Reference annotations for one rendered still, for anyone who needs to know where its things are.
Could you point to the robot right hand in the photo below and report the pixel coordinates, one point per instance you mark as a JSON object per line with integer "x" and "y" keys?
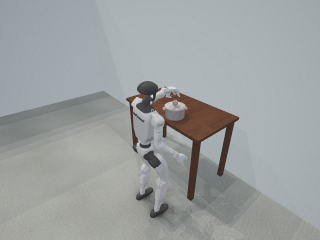
{"x": 181, "y": 159}

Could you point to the right robot foot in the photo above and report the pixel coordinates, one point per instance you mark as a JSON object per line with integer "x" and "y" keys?
{"x": 162, "y": 209}

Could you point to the robot left upper arm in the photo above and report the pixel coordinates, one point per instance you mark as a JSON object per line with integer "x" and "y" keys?
{"x": 137, "y": 100}

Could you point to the robot right forearm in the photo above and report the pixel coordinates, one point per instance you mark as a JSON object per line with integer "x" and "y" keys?
{"x": 164, "y": 149}

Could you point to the robot right upper arm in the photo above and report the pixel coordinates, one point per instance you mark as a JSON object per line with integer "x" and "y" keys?
{"x": 157, "y": 121}

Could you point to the robot left forearm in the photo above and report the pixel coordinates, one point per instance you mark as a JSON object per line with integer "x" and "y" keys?
{"x": 161, "y": 93}

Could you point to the table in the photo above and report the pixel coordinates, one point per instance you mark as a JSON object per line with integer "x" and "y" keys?
{"x": 200, "y": 122}

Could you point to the lid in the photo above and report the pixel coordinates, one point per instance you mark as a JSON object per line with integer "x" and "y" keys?
{"x": 175, "y": 108}

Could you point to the robot left thigh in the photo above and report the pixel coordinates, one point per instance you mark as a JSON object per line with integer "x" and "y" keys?
{"x": 146, "y": 168}

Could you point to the pot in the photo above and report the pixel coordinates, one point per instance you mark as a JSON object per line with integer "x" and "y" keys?
{"x": 174, "y": 115}

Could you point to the robot left hand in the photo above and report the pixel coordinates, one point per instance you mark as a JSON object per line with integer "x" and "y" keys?
{"x": 173, "y": 90}

